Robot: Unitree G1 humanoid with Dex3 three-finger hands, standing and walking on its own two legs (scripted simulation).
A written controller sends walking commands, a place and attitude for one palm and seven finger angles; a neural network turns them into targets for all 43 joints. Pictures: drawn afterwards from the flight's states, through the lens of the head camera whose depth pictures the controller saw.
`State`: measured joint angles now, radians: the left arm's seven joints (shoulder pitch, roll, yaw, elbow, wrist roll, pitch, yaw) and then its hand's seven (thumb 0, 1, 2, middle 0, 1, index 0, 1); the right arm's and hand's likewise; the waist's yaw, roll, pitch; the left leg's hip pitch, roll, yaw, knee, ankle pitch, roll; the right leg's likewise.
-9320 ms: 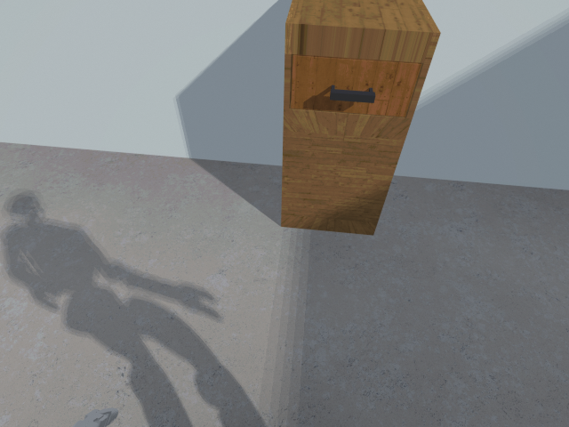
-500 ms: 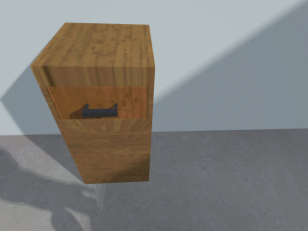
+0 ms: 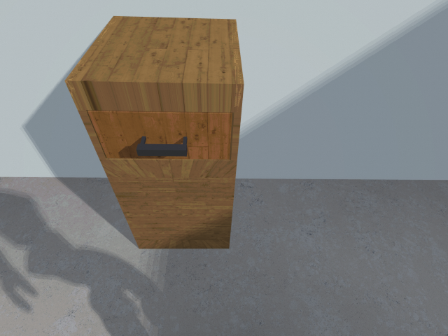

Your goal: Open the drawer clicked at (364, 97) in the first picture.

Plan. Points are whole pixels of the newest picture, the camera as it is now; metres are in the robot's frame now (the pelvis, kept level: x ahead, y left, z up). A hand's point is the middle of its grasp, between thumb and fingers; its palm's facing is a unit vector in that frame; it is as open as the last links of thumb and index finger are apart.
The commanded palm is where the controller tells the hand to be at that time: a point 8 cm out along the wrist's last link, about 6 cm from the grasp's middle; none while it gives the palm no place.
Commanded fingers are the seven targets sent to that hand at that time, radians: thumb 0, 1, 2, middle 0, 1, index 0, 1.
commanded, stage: shuffle to correct the standing spot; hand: left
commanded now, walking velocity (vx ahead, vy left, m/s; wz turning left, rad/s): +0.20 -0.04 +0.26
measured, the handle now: (163, 144) +0.61 +0.21 -0.06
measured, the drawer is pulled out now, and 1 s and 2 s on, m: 0.00 0.00 0.00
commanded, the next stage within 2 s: come to a stop and stand still in 0.34 s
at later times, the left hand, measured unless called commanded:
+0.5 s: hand (134, 335) +0.16 +0.19 -0.17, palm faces +0.00 -0.98 -0.19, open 7.3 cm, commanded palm none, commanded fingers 0.00 0.90 0.90 -0.20 -0.30 -0.20 -0.30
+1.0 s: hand (125, 334) +0.17 +0.22 -0.19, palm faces +0.11 -0.97 -0.19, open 7.3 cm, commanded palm none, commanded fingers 0.00 0.90 0.90 -0.20 -0.30 -0.20 -0.30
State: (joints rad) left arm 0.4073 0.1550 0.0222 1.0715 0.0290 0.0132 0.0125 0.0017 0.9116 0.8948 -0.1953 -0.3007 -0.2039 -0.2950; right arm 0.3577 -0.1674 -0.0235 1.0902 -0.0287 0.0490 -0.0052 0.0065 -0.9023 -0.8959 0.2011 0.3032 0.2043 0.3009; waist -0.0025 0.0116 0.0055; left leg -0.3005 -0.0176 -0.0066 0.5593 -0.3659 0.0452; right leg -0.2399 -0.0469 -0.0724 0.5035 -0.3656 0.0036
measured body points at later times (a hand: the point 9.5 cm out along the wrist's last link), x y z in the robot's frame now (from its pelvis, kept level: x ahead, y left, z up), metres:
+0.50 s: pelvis +0.10 +0.01 +0.00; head +0.13 +0.01 +0.45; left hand +0.16 +0.25 -0.15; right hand +0.03 -0.19 -0.15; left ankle +0.02 +0.10 -0.74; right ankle +0.20 -0.13 -0.70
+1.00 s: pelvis +0.09 +0.02 -0.02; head +0.10 +0.05 +0.43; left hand +0.16 +0.27 -0.17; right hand +0.17 -0.22 -0.15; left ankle +0.11 +0.12 -0.74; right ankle +0.21 -0.12 -0.72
